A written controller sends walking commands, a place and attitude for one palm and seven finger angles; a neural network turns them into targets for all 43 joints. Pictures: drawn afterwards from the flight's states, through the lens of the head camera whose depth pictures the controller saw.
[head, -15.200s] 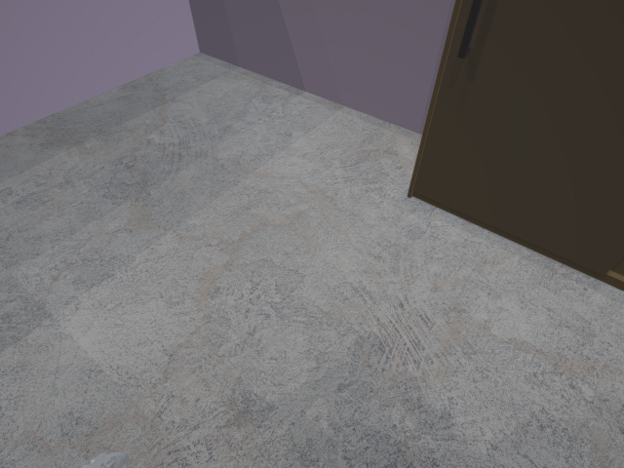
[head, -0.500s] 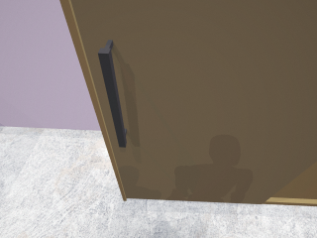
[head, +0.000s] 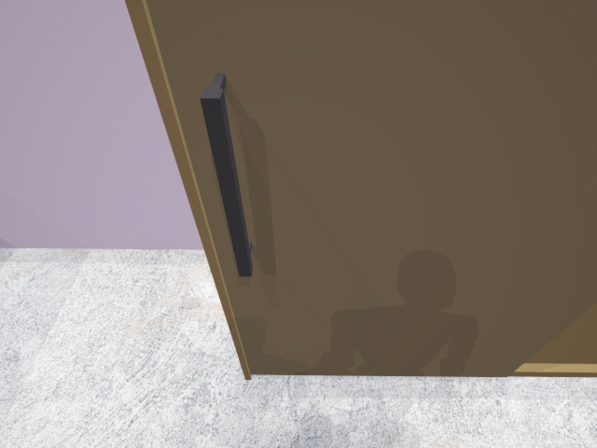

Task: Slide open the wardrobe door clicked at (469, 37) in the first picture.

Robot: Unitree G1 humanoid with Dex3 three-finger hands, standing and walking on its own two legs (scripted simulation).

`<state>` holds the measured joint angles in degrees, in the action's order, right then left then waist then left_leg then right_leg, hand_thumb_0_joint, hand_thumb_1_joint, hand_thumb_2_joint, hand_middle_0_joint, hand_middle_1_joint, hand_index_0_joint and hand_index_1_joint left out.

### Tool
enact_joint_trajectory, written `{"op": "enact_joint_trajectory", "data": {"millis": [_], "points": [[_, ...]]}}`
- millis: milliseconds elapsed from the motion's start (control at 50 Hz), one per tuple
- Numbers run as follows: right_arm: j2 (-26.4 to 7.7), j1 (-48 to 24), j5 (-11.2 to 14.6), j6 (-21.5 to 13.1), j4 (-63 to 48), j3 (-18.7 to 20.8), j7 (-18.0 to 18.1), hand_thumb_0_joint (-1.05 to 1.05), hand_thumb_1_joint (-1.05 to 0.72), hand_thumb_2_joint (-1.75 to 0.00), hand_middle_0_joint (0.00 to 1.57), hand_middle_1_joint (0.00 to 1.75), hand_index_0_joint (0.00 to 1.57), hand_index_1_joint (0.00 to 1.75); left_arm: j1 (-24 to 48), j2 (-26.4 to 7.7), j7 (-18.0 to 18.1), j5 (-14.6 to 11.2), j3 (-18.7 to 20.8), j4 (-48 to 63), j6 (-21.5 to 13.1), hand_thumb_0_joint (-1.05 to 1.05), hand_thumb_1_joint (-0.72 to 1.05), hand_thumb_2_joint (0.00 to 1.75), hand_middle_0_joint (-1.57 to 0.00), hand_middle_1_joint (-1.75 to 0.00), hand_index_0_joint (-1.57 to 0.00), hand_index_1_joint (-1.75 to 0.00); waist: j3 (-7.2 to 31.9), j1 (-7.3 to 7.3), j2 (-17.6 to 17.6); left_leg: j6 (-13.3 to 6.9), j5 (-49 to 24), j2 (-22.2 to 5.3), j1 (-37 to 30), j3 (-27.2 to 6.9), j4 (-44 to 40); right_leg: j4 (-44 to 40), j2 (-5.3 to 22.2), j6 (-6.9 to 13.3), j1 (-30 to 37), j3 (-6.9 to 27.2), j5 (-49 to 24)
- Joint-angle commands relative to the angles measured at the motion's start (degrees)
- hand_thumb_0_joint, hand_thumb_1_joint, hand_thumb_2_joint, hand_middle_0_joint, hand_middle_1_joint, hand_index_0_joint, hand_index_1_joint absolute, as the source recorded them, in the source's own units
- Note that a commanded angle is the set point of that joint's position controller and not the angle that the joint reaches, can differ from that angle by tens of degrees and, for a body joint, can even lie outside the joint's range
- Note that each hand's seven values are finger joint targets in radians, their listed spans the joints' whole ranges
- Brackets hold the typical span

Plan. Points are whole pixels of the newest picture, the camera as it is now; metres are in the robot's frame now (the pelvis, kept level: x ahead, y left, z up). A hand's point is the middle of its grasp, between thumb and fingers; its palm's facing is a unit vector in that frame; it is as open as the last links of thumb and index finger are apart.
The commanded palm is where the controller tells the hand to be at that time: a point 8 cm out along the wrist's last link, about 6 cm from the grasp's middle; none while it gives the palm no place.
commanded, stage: come to a stop and stand still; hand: left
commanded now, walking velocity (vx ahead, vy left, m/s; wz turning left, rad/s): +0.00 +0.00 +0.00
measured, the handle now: (235, 193) +0.43 +0.12 +0.11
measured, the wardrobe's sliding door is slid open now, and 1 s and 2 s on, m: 0.00 0.00 0.00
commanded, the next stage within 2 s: look again from close up in 0.06 s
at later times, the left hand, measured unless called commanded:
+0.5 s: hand out of the picture +0.01 +0.18 -0.18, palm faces +0.00 -0.98 -0.19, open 7.4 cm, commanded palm none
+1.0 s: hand out of the picture +0.03 +0.18 -0.17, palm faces +0.06 -0.98 -0.21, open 7.4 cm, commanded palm +0.10 +0.23 -0.06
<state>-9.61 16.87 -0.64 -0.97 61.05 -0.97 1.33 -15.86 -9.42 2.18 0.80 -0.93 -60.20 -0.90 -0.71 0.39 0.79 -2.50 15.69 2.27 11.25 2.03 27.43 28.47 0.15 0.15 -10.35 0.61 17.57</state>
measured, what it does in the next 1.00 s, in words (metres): stands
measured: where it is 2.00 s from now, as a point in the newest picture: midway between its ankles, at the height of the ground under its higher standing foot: outside the picture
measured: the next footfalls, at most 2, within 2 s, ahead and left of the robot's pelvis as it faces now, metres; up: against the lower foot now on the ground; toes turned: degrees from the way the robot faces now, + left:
none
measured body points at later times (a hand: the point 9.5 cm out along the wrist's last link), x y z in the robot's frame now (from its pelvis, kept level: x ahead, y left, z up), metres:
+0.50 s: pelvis +0.01 +0.01 +0.00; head +0.03 +0.01 +0.45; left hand +0.02 +0.23 -0.16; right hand +0.03 -0.22 -0.15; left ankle -0.01 +0.09 -0.74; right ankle -0.03 -0.12 -0.74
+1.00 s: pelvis +0.01 +0.00 +0.00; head +0.03 +0.01 +0.45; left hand +0.03 +0.24 -0.15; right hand +0.03 -0.23 -0.15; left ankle -0.01 +0.09 -0.74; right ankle -0.02 -0.12 -0.74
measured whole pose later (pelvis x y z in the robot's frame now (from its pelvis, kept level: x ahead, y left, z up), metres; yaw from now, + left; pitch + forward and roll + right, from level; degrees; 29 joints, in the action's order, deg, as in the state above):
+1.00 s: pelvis +0.01 +0.00 +0.00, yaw +0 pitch +0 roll +0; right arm -9.9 14.7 0.5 -1.6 61.5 -0.6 1.6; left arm -17.6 -9.6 2.4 -1.1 0.6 -53.7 2.6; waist -2.4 0.2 -0.3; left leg -2.7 14.9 2.5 10.2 2.0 25.3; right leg 25.7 0.4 -0.4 -9.0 0.6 16.5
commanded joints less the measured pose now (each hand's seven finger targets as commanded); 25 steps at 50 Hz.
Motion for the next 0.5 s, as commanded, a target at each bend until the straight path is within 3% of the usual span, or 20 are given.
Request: {"op": "enact_joint_trajectory", "data": {"millis": [0,480], "points": [[-6.1,1.8,-0.1,-1.5,-1.7,1.0,0.6,0.00,-0.90,-0.90,0.20,0.30,0.20,0.30,-3.3,-6.0,0.1,-0.2,1.1,1.2,-0.4,0.00,0.90,0.90,-0.20,-0.30,-0.20,-0.30,-2.3,-0.85,-0.5,-0.5,-10.8,-7.3,1.0,-7.0,-6.1,-4.1,4.4,2.2,-0.7,4.3,-8.6],[-6.2,0.1,0.1,-1.5,1.1,1.5,1.2,0.00,-0.90,-0.90,0.20,0.30,0.20,0.30,-3.3,-6.1,0.3,-0.1,1.3,-1.4,-0.2,0.00,0.90,0.90,-0.20,-0.30,-0.20,-0.30,-0.8,-0.79,-1.6,-0.6,-19.6,-8.0,-3.7,-5.9,-5.6,-4.4,5.2,1.6,1.0,3.8,-16.1]]}}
